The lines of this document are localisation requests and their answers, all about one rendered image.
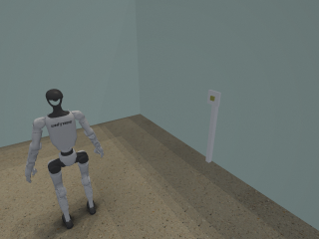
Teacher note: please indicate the robot right hand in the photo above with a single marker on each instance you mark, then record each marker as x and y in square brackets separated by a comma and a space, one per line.
[99, 150]

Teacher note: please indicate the robot thigh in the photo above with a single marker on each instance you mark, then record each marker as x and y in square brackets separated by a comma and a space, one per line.
[83, 163]
[55, 171]

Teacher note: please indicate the left robot upper arm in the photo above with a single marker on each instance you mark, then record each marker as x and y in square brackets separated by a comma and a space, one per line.
[36, 135]

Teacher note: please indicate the right robot forearm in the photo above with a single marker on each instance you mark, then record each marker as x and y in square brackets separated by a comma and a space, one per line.
[93, 138]

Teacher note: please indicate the right robot upper arm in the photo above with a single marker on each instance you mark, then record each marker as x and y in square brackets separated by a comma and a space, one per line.
[83, 122]

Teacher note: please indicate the panel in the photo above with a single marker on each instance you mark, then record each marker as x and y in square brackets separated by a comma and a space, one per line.
[212, 124]

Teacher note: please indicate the left robot forearm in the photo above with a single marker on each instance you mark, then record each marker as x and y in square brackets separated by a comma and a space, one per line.
[32, 156]

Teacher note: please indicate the robot left hand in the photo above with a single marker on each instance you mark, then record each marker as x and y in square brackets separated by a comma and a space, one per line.
[28, 173]

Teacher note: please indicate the robot right thigh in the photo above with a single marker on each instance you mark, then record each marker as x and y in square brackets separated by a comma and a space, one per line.
[83, 163]

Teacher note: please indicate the robot left thigh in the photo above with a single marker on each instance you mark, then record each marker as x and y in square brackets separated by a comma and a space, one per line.
[55, 171]

